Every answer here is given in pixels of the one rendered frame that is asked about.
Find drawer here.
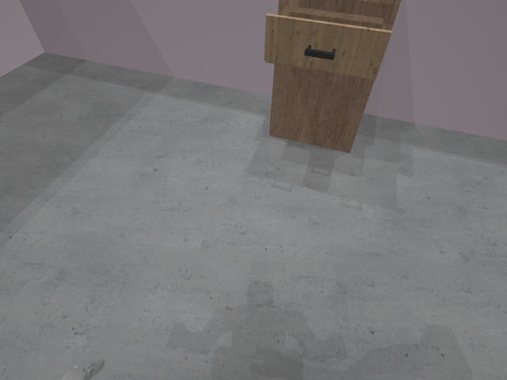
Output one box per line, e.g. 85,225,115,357
264,11,392,81

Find handle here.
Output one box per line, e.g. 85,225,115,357
304,45,336,60

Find cabinet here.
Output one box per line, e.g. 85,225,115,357
269,0,402,153

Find robot left hand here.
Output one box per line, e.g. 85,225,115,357
61,359,105,380

